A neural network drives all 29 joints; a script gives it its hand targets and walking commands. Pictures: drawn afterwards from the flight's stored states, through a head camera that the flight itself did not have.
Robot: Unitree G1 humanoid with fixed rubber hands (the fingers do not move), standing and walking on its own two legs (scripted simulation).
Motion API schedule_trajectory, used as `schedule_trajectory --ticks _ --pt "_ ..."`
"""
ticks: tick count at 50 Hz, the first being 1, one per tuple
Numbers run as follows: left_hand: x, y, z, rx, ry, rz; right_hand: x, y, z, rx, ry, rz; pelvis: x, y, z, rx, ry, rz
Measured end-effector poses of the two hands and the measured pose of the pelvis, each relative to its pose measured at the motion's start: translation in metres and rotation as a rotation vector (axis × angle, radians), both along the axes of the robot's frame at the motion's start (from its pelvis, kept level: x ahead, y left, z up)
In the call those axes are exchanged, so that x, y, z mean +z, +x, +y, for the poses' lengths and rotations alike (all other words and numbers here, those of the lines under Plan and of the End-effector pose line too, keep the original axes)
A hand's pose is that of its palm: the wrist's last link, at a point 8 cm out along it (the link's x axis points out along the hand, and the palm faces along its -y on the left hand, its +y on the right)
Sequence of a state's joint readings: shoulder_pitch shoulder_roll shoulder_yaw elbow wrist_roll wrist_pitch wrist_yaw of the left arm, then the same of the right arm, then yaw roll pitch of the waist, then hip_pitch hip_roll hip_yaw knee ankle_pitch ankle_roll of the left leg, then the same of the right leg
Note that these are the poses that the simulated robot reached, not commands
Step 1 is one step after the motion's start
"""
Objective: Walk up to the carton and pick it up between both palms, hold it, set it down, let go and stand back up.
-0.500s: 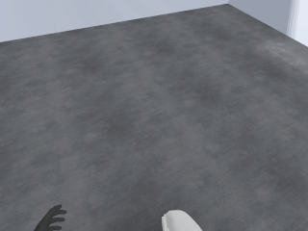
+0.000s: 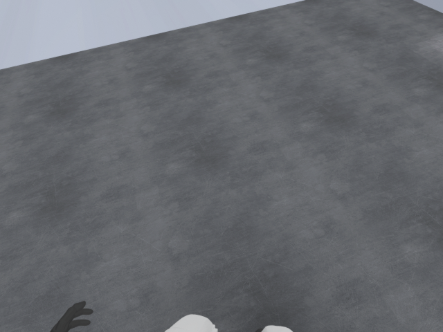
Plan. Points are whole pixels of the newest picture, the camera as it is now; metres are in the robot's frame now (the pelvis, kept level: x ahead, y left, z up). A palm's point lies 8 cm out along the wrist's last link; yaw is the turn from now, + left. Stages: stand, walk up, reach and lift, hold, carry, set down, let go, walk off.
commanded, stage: walk up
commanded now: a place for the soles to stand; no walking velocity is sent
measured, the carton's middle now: out of the picture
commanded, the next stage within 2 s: none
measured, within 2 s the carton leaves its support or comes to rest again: neither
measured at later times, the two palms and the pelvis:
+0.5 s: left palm out of the picture -0.04 +0.36 -0.08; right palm out of the picture -0.07 -0.24 -0.10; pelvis -0.11 +0.06 +0.00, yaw +1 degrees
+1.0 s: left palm out of the picture +0.02 +0.40 -0.10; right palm out of the picture +0.03 -0.19 -0.09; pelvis -0.03 +0.10 +0.00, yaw +6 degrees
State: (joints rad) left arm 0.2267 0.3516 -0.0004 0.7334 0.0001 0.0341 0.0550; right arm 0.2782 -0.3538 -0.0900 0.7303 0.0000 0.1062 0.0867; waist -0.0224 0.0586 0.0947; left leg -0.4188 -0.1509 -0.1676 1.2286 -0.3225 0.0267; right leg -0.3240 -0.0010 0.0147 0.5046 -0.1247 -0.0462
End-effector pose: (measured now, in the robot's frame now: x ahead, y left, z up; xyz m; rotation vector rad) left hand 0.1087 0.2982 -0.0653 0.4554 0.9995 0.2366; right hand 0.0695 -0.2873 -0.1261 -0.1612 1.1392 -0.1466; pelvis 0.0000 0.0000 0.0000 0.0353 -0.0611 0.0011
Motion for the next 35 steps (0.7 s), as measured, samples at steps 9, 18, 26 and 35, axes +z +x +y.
schedule_trajectory --ticks 9,18,26,35 --pt "-0.044 -0.041 0.037 -0.022 -0.074 -0.051 -0.004 -0.105 0.032 -0.022 -0.077 0.076 -0.026 -0.061 0.043 0.039 -0.084 -0.022" --pt "-0.02 -0.102 0.059 -0.006 -0.103 0.011 0.028 -0.158 0.054 -0.013 -0.103 0.136 0.007 -0.109 0.066 0.049 -0.065 0.047" --pt "-0.015 -0.15 0.066 0.05 -0.054 0.059 0.021 -0.14 0.049 0.018 -0.081 0.038 0.006 -0.11 0.057 0.019 -0.029 0.06" --pt "-0.011 -0.133 0.069 0.046 -0.068 0.015 0.017 -0.125 0.052 0.031 -0.06 0.06 0.006 -0.092 0.06 0.04 -0.031 0.073"
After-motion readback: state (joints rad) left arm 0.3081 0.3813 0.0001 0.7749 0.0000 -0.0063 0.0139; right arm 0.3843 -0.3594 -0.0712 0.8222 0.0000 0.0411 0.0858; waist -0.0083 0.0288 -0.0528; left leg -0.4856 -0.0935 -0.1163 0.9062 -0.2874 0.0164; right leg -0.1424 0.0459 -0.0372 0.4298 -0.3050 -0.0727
